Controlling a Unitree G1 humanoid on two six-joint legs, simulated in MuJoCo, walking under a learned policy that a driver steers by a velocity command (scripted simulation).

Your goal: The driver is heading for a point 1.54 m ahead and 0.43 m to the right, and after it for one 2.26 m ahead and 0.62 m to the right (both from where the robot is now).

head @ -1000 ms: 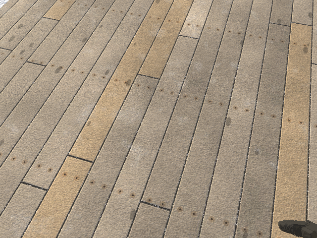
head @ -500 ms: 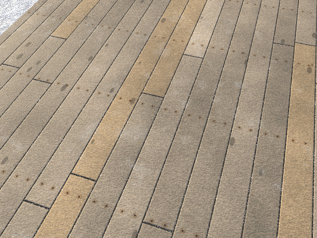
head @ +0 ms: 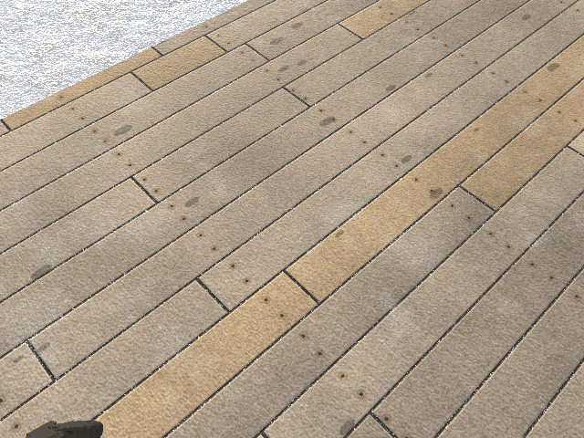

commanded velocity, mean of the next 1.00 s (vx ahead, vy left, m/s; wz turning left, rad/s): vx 0.02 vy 0.00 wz -0.43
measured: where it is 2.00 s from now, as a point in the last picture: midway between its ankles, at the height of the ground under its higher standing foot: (377, 344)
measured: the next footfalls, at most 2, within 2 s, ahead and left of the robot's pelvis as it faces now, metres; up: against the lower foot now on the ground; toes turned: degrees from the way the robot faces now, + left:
right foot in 0.10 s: +0.10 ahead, -0.13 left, +0.00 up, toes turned +11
left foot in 0.42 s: +0.03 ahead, +0.11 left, +0.00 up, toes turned -9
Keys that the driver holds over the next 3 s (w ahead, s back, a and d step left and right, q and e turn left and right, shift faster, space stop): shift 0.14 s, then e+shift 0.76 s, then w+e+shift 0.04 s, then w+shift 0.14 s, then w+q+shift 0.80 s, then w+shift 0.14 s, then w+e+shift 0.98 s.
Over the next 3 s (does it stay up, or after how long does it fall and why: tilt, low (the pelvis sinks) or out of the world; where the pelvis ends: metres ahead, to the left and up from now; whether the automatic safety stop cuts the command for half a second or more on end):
stays up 1.54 -0.27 0.00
